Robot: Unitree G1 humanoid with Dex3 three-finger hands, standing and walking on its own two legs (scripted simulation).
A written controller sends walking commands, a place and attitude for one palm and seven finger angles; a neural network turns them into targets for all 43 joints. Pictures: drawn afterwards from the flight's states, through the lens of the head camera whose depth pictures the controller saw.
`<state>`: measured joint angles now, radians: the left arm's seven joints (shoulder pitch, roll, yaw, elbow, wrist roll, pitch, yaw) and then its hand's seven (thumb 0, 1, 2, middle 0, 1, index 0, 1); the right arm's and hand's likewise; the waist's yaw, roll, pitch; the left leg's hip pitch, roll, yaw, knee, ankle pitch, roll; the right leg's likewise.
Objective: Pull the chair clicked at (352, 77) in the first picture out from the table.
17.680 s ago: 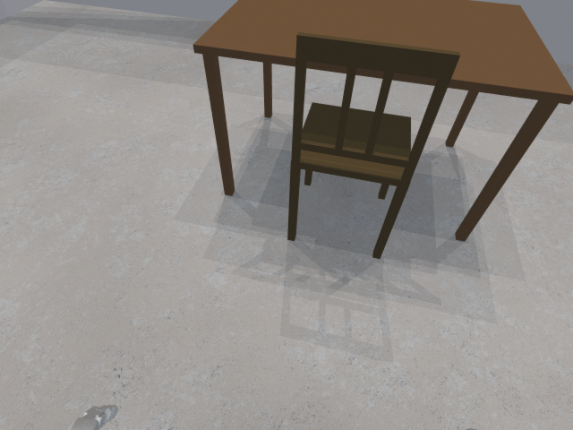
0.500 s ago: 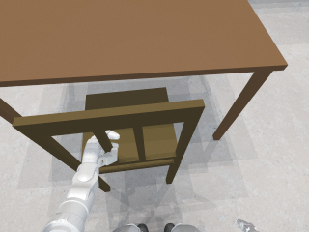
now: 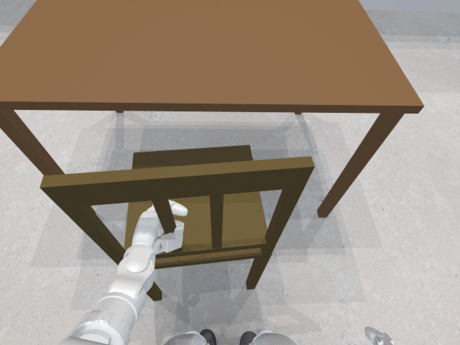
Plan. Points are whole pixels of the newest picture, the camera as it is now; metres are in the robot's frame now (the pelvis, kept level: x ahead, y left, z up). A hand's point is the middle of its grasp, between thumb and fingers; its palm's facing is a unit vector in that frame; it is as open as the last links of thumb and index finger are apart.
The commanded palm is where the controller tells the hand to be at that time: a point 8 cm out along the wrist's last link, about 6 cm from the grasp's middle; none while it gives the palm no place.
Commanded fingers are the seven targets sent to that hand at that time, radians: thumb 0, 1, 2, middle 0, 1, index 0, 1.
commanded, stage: step backward, pulling the chair out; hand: left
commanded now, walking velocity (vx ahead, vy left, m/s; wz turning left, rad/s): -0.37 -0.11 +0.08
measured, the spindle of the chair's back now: (169, 227) +0.35 +0.13 -0.09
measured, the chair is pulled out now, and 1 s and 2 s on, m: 0.15 0.25 0.44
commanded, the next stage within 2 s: none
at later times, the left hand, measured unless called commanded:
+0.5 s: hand (182, 262) +0.27 +0.09 -0.07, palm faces +0.07 -0.99 -0.15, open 5.5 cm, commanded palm +0.25 +0.15 -0.07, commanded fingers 0.00 0.90 0.90 -0.50 -1.45 -0.50 -1.45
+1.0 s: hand (172, 292) +0.22 +0.11 -0.07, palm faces -0.08 -0.98 -0.16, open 5.4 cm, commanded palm +0.19 +0.16 -0.07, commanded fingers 0.00 0.90 0.90 -0.50 -1.45 -0.50 -1.45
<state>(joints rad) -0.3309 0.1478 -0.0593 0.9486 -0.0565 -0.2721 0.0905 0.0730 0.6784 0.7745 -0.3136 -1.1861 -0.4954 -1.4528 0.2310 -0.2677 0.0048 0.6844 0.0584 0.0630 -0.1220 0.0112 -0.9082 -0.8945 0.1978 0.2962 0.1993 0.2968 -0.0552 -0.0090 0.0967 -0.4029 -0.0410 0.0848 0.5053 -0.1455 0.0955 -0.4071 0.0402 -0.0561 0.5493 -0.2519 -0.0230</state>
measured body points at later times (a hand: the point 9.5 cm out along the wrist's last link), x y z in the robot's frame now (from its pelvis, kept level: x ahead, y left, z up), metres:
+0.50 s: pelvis -0.05 -0.04 +0.00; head +0.02 -0.05 +0.45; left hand +0.26 +0.15 -0.06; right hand +0.03 -0.32 -0.12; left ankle -0.06 +0.09 -0.67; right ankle +0.01 -0.16 -0.73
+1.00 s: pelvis -0.12 +0.01 -0.02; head -0.04 +0.01 +0.43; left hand +0.22 +0.16 -0.06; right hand -0.01 -0.22 -0.15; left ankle -0.14 +0.15 -0.73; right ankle +0.00 -0.15 -0.73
